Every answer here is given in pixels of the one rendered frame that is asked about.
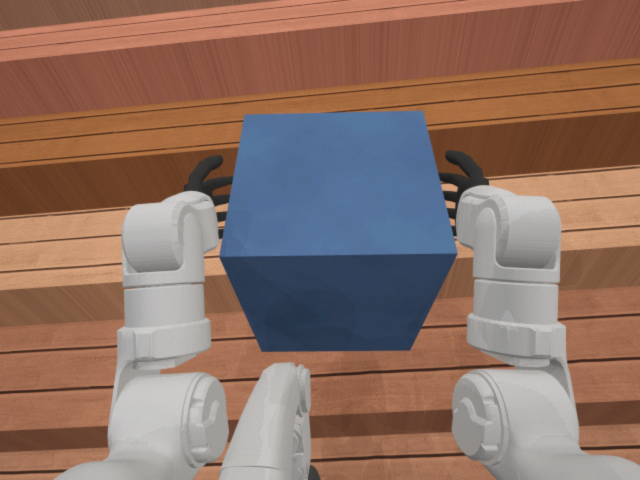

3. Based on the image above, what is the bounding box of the robot left hand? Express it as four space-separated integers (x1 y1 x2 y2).
184 155 233 239

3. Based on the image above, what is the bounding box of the right robot forearm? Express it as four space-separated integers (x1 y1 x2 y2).
456 185 579 442

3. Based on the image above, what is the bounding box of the left robot forearm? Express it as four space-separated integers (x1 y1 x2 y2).
108 191 220 452

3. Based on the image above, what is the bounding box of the left robot shin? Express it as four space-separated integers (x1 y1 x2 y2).
261 372 311 480

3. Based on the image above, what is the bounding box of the left robot thigh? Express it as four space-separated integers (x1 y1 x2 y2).
219 362 311 480

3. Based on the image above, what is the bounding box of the robot left upper arm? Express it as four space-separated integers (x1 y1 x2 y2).
54 372 229 480

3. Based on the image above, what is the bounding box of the carton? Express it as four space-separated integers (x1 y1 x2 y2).
219 111 458 352

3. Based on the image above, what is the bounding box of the robot right upper arm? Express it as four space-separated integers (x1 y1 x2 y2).
452 369 640 480

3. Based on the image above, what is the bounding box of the robot right hand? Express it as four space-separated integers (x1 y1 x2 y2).
438 150 489 236

